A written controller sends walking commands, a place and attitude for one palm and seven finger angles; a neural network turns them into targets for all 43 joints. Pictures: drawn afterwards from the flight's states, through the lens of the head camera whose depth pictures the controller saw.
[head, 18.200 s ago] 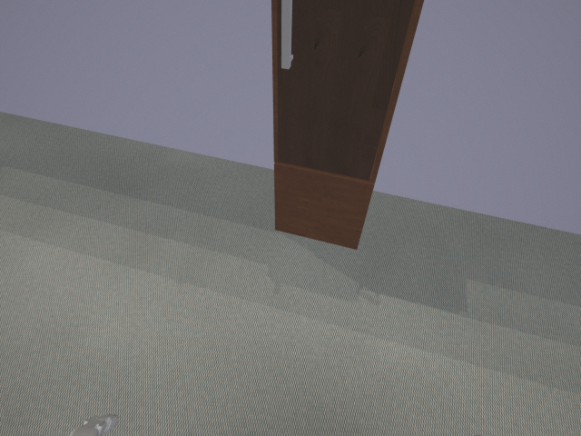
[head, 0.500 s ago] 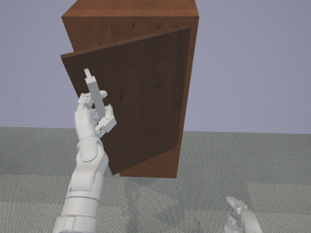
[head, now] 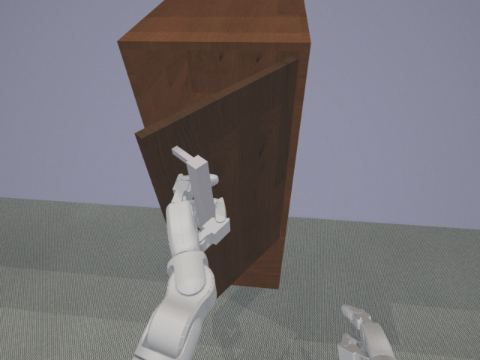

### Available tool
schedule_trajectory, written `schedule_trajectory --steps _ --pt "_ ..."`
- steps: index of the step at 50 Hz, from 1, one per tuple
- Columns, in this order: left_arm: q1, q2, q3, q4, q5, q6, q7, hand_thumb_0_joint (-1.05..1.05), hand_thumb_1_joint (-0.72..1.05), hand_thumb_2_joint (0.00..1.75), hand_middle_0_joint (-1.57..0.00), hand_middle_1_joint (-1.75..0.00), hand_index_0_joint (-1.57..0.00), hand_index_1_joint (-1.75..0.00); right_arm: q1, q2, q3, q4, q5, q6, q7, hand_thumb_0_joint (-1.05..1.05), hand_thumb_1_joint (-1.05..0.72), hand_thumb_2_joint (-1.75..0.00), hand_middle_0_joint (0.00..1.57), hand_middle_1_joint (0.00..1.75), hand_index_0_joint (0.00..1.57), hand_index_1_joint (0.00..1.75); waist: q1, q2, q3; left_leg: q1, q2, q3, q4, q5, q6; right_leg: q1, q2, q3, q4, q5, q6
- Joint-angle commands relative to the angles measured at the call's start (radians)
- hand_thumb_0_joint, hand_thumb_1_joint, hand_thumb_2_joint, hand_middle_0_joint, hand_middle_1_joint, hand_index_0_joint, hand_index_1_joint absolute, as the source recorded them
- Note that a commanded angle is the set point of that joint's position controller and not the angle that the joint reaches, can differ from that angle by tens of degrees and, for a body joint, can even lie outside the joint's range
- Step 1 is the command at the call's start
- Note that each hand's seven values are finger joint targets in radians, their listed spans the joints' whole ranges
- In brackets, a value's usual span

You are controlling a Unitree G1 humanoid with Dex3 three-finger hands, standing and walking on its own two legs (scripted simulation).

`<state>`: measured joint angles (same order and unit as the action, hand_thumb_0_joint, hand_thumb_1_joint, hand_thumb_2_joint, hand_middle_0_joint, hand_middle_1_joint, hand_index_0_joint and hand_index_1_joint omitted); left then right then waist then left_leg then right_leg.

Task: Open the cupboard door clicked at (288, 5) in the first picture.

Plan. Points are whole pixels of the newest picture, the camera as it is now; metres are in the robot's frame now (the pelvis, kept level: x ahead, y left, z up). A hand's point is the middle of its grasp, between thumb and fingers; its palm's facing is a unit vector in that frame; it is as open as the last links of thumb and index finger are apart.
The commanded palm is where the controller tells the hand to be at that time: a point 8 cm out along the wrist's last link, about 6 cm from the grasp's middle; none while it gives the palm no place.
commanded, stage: open thumb and fingers to let go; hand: left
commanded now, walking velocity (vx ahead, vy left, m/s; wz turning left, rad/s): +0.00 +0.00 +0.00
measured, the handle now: (196, 196) +0.34 +0.09 +0.13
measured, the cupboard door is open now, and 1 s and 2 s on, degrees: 52 52 53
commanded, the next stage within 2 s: slide the hand sideways off the handle in 0.76 s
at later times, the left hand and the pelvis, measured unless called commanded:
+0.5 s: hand (216, 215) +0.30 +0.06 +0.13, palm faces +0.30 -0.95 -0.02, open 13.1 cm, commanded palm +0.26 +0.10 +0.12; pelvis -0.03 +0.02 +0.00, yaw +0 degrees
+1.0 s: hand (215, 228) +0.28 +0.06 +0.12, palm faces +0.00 -0.99 -0.12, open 15.8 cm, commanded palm +0.26 +0.09 +0.12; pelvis -0.04 +0.02 +0.00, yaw +0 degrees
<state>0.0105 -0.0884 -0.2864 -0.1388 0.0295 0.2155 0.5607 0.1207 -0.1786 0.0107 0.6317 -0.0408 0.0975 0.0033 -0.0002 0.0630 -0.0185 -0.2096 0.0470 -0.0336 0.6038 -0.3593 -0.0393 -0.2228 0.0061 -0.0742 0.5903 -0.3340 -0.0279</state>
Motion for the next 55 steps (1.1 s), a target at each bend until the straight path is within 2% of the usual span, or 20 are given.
schedule_trajectory --steps 1,3,6,12,15,17,19,22,27,37,40,43,44,45,46,47,49,51,52,55 --pt "-0.326 -0.076 0.092 -0.18 0.041 -0.07 0.048 0.0 0.62 0.78 -0.38 -1.32 -0.38 -1.32 -0.174 -0.057 -0.013 -0.154 -0.007 -0.047 -0.015 0.0 -0.9 -0.9 0.2 0.3 0.2 0.3 0.036 -0.161 -0.2 0.024 -0.066 0.043 -0.039 0.302 0.048 0.084 -0.043 0.05 -0.145 0.319 0.003" --pt "-0.323 -0.095 0.078 -0.161 0.041 -0.076 0.042 0.0 0.48 0.72 -0.37 -1.3 -0.37 -1.3 -0.164 -0.055 -0.014 -0.154 -0.007 -0.046 -0.016 0.0 -0.9 -0.9 0.2 0.3 0.2 0.3 0.035 -0.164 -0.213 0.026 -0.064 0.042 -0.043 0.318 0.047 0.095 -0.042 0.041 -0.131 0.356 0.003" --pt "-0.363 -0.11 0.061 -0.135 0.045 -0.089 0.031 0.0 0.27 0.63 -0.35 -1.28 -0.35 -1.28 -0.157 -0.06 -0.017 -0.151 -0.005 -0.048 -0.018 0.0 -0.9 -0.9 0.2 0.3 0.2 0.3 0.026 -0.168 -0.21 0.031 -0.06 0.039 -0.053 0.301 0.048 0.081 -0.039 0.036 -0.137 0.312 0.002" --pt "-0.443 -0.135 0.036 -0.083 0.051 -0.11 0.03 0.0 -0.15 0.45 -0.32 -1.24 -0.32 -1.24 -0.16 -0.059 -0.016 -0.145 -0.003 -0.056 -0.019 0.0 -0.9 -0.9 0.2 0.3 0.2 0.3 0.019 -0.127 -0.195 0.032 -0.06 0.037 -0.059 0.259 0.047 0.044 -0.035 0.031 -0.144 0.225 -0.004" --pt "-0.452 -0.138 0.04 -0.045 0.051 -0.115 0.034 0.0 -0.36 0.36 -0.31 -1.22 -0.31 -1.22 -0.158 -0.058 -0.018 -0.139 -0.002 -0.061 -0.021 0.0 -0.9 -0.9 0.2 0.3 0.2 0.3 0.024 -0.164 -0.176 0.029 -0.054 0.03 -0.071 0.242 0.046 0.034 -0.032 0.027 -0.16 0.176 -0.005" --pt "-0.488 -0.142 0.042 -0.05 0.047 -0.118 0.039 0.0 -0.5 0.3 -0.3 -1.2 -0.3 -1.2 -0.165 -0.06 -0.016 -0.141 -0.004 -0.062 -0.021 0.0 -0.9 -0.9 0.2 0.3 0.2 0.3 0.025 -0.131 -0.191 0.033 -0.057 0.032 -0.076 0.239 0.046 0.035 -0.031 0.025 -0.151 0.17 -0.008" --pt "-0.509 -0.142 0.047 -0.02 0.044 -0.118 0.041 0.0 -0.5 0.3 -0.3 -1.2 -0.3 -1.2 -0.167 -0.059 -0.016 -0.138 -0.002 -0.061 -0.022 0.0 -0.9 -0.9 0.2 0.3 0.2 0.3 0.024 -0.145 -0.173 0.024 -0.056 0.032 -0.08 0.223 0.045 0.026 -0.029 0.023 -0.161 0.139 -0.007" --pt "-0.54 -0.124 0.072 0.014 0.047 -0.118 0.054 0.0 -0.5 0.3 -0.27 -1.05 -0.27 -1.05 -0.169 -0.058 -0.016 -0.129 -0.002 -0.058 -0.025 0.0 -0.9 -0.9 0.2 0.3 0.2 0.3 0.028 -0.132 -0.169 0.019 -0.056 0.03 -0.091 0.197 0.043 0.022 -0.029 0.025 -0.167 0.095 -0.011" --pt "-0.566 -0.155 0.051 0.044 0.057 -0.119 0.071 0.0 -0.5 0.3 -0.23 -0.8 -0.23 -0.8 -0.167 -0.057 -0.016 -0.122 -0.005 -0.056 -0.02 0.0 -0.9 -0.9 0.2 0.3 0.2 0.3 0.027 -0.117 -0.177 0.022 -0.049 0.029 -0.1 0.202 0.04 0.013 -0.021 0.008 -0.145 0.106 -0.016" --pt "-0.646 -0.156 0.064 0.103 0.052 -0.12 0.094 0.0 -0.5 0.3 -0.15 -0.3 -0.15 -0.3 -0.175 -0.056 -0.014 -0.112 -0.005 -0.047 -0.023 0.0 -0.9 -0.9 0.2 0.3 0.2 0.3 0.025 -0.136 -0.176 0.001 -0.052 0.029 -0.11 0.15 0.038 -0.002 -0.018 0.01 -0.149 0.048 -0.015" --pt "-0.655 -0.152 0.072 0.122 0.051 -0.119 0.1 0.0 -0.5 0.3 -0.15 -0.3 -0.15 -0.3 -0.179 -0.053 -0.015 -0.106 -0.004 -0.043 -0.024 0.0 -0.9 -0.9 0.2 0.3 0.2 0.3 0.026 -0.138 -0.169 -0.001 -0.05 0.028 -0.112 0.136 0.036 -0.007 -0.018 0.008 -0.155 0.034 -0.015" --pt "-0.679 -0.191 0.039 0.132 0.061 -0.117 0.109 0.0 -0.5 0.3 -0.15 -0.3 -0.15 -0.3 -0.176 -0.054 -0.015 -0.105 -0.005 -0.048 -0.017 0.0 -0.9 -0.9 0.2 0.3 0.2 0.3 0.019 -0.126 -0.164 -0.006 -0.048 0.023 -0.111 0.132 0.035 -0.027 -0.016 0.001 -0.134 0.036 -0.017" --pt "-0.607 -0.13 -0.171 0.143 0.136 -0.162 -0.117 0.0 -0.5 0.3 -0.15 -0.3 -0.15 -0.3 -0.061 -0.093 -0.021 -0.084 -0.004 -0.038 -0.015 0.0 -0.9 -0.9 0.2 0.3 0.2 0.3 -0.067 -0.221 -0.116 0.03 -0.038 0.013 -0.115 0.18 0.055 -0.059 -0.018 0.03 -0.11 0.128 -0.018" --pt "-0.654 -0.058 -0.1 0.091 0.095 -0.213 -0.24 0.0 -0.5 0.3 -0.15 -0.3 -0.15 -0.3 -0.059 -0.097 -0.023 -0.129 0.007 -0.033 -0.029 0.0 -0.9 -0.9 0.2 0.3 0.2 0.3 -0.037 -0.167 -0.208 0.04 -0.046 0.025 -0.108 0.211 0.062 -0.023 -0.018 0.029 -0.092 0.191 -0.022" --pt "-0.695 0.002 -0.065 0.06 0.078 -0.254 -0.306 0.0 -0.5 0.3 -0.15 -0.3 -0.15 -0.3 -0.063 -0.091 -0.017 -0.142 0.01 -0.039 -0.046 0.0 -0.9 -0.9 0.2 0.3 0.2 0.3 -0.024 -0.119 -0.258 0.057 -0.055 0.031 -0.101 0.234 0.066 0.012 -0.022 0.031 -0.074 0.232 -0.023" --pt "-0.714 0.013 -0.072 0.032 0.064 -0.279 -0.363 0.0 -0.5 0.3 -0.15 -0.3 -0.15 -0.3 -0.067 -0.086 -0.013 -0.156 0.015 -0.049 -0.057 0.0 -0.9 -0.9 0.2 0.3 0.2 0.3 -0.024 -0.083 -0.282 0.075 -0.059 0.03 -0.095 0.235 0.069 0.021 -0.023 0.033 -0.071 0.244 -0.023" --pt "-0.692 0.012 -0.091 0.07 0.008 -0.3 -0.495 0.0 -0.5 0.3 -0.15 -0.3 -0.15 -0.3 -0.075 -0.087 0.004 -0.174 0.033 -0.071 -0.067 0.0 -0.9 -0.9 0.2 0.3 0.2 0.3 -0.038 -0.063 -0.219 0.06 -0.06 0.022 -0.099 0.173 0.069 -0.014 -0.021 0.026 -0.08 0.187 -0.023" --pt "-0.707 -0.028 -0.067 0.115 -0.088 -0.278 -0.543 0.0 -0.5 0.3 -0.15 -0.3 -0.15 -0.3 -0.098 -0.083 0.021 -0.187 0.055 -0.097 -0.075 0.0 -0.9 -0.9 0.2 0.3 0.2 0.3 -0.038 -0.049 -0.134 0.025 -0.056 0.002 -0.127 0.076 0.058 -0.051 -0.011 0.008 -0.093 0.088 -0.02" --pt "-0.702 -0.018 -0.021 0.106 -0.128 -0.263 -0.542 0.0 -0.5 0.3 -0.15 -0.3 -0.15 -0.3 -0.106 -0.085 0.022 -0.189 0.058 -0.112 -0.076 0.0 -0.9 -0.9 0.2 0.3 0.2 0.3 -0.025 -0.057 -0.138 0.019 -0.058 -0.005 -0.138 0.051 0.053 -0.046 -0.006 0.003 -0.097 0.063 -0.018" --pt "-0.571 0.017 0.083 0.109 -0.189 -0.22 -0.507 0.0 -0.5 0.3 -0.15 -0.3 -0.15 -0.3 -0.12 -0.092 0.024 -0.197 0.062 -0.142 -0.068 0.0 -0.9 -0.9 0.2 0.3 0.2 0.3 0.021 -0.181 -0.142 -0.021 -0.056 -0.009 -0.156 0.025 0.048 -0.014 -0.001 -0.008 -0.113 0.01 -0.006"
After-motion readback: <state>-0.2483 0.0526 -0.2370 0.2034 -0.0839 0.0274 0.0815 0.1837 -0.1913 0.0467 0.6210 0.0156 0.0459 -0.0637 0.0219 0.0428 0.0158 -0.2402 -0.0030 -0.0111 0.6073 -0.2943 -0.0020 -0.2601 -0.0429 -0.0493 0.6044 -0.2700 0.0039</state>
